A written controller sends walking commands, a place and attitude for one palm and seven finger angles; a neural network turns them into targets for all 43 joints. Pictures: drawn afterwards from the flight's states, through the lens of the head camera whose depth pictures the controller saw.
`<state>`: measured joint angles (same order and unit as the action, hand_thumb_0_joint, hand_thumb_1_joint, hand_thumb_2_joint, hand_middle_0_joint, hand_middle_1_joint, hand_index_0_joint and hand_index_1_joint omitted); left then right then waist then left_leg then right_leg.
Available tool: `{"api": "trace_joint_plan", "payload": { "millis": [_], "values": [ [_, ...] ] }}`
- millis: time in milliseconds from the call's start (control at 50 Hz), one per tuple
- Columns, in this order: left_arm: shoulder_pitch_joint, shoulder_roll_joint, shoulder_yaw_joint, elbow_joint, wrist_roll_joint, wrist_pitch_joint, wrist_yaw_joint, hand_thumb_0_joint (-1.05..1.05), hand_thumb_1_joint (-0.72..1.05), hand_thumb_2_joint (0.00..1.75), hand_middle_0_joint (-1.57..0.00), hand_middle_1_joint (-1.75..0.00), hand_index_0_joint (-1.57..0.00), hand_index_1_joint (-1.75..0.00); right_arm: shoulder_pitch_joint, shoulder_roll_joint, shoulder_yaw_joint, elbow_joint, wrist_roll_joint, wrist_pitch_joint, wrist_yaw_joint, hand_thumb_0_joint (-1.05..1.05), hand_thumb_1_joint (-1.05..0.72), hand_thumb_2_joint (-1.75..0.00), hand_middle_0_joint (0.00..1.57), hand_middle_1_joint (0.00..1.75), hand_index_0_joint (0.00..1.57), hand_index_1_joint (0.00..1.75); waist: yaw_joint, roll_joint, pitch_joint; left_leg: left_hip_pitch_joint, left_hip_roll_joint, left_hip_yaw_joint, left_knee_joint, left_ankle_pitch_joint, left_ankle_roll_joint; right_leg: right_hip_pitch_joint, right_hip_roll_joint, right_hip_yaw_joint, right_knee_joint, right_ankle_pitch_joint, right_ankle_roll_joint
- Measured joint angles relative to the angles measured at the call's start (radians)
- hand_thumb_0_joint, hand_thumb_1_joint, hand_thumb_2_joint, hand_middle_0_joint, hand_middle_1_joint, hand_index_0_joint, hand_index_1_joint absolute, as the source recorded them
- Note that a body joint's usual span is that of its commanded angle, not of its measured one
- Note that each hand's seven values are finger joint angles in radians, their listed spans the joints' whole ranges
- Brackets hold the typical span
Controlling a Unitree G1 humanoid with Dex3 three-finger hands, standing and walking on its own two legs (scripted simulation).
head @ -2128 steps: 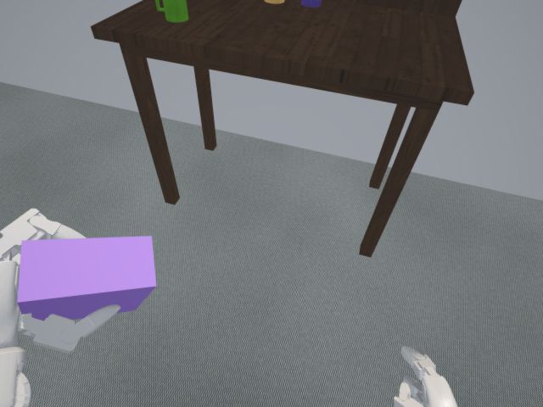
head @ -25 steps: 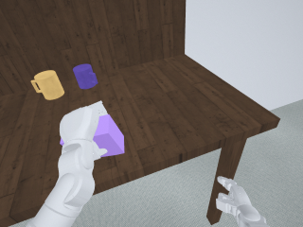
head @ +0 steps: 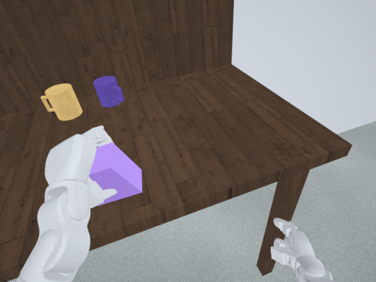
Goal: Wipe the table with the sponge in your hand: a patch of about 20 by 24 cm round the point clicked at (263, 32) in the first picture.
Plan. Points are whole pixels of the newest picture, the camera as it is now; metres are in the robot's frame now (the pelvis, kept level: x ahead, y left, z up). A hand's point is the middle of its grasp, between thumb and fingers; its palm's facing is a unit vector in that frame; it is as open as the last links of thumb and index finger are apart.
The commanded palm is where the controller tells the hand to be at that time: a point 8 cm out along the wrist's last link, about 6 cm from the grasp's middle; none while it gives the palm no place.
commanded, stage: slide back across to the middle lane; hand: left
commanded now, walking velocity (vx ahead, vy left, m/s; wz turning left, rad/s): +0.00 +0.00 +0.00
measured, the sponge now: (106, 181) +0.27 +0.21 +0.13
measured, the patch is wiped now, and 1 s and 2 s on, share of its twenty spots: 1.00 1.00 1.00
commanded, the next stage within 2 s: wipe forward along the middle lane in 0.04 s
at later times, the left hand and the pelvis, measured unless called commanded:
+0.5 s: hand (82, 169) +0.27 +0.25 +0.17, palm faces +0.19 -0.14 -0.97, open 9.9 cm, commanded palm +0.23 +0.25 +0.20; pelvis -0.02 +0.00 +0.00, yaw +2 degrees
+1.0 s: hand (84, 152) +0.32 +0.27 +0.16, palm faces +0.05 -0.07 -1.00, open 9.9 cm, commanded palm +0.29 +0.28 +0.18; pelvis -0.01 -0.01 +0.00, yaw +3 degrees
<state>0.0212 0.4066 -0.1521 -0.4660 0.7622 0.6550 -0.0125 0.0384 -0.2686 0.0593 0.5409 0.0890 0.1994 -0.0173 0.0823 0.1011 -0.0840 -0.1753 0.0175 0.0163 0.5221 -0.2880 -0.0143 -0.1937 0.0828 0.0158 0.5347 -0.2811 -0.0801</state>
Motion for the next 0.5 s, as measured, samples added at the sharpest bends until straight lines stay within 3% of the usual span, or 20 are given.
{"api": "trace_joint_plan", "payload": {
  "millis": [220,500],
  "values": [
    [-0.014,0.04,0.01,0.047,0.005,-0.024,-0.012,-0.02,-0.51,1.07,-0.69,-1.38,-0.76,-1.35,-0.004,0.018,0.023,0.016,-0.004,-0.038,-0.022,0.02,-0.91,-0.9,0.2,0.3,0.2,0.3,0.015,-0.001,0.005,-0.002,-0.006,-0.008,-0.005,0.019,0.003,0.003,-0.006,-0.008,-0.009,0.017,0.004],
    [-0.2,0.048,-0.035,0.344,0.114,-0.031,-0.072,-0.03,-0.52,1.07,-0.71,-1.36,-0.78,-1.33,0.006,-0.007,0.023,0.064,-0.002,-0.101,-0.055,0.02,-0.91,-0.9,0.2,0.3,0.2,0.3,0.0,0.006,0.007,-0.024,-0.019,-0.024,-0.026,0.048,0.006,-0.017,-0.02,-0.023,-0.021,0.034,0.008]
  ]
}}
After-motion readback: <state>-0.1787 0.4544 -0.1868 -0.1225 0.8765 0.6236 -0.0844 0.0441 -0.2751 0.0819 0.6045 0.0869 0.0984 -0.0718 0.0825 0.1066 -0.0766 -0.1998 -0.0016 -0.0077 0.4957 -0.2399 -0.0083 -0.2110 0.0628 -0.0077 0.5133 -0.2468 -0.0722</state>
